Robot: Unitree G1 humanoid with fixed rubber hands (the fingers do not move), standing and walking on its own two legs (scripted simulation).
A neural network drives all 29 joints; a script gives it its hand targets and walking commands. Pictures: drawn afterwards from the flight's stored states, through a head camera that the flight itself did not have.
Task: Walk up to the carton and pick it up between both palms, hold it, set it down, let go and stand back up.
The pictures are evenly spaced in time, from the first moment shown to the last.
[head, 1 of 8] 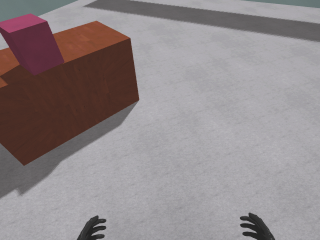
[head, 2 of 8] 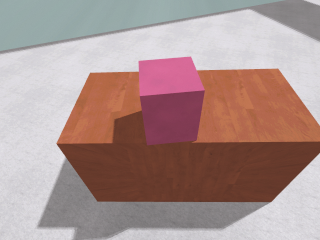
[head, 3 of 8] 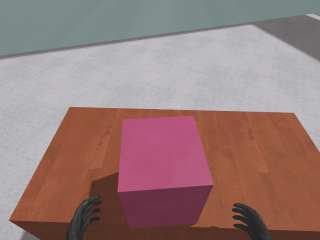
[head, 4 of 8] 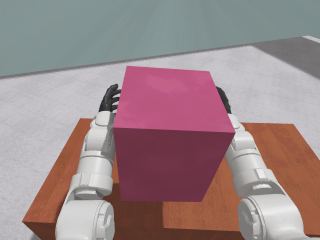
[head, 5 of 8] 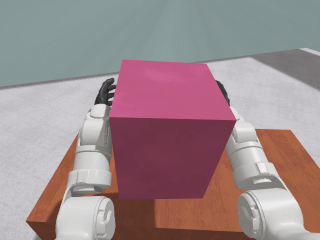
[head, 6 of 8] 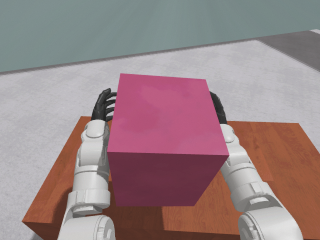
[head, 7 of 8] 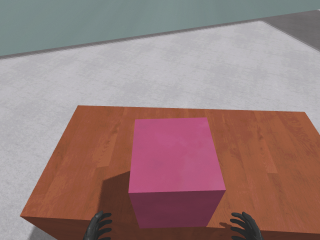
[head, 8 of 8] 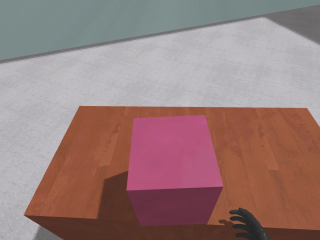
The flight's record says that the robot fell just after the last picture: no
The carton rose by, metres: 0.23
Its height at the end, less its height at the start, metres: +0.00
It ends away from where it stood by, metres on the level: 0.01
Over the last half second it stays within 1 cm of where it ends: yes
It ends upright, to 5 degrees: yes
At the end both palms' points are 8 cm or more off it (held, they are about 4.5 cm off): yes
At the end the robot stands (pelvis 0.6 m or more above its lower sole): yes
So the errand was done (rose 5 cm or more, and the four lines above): yes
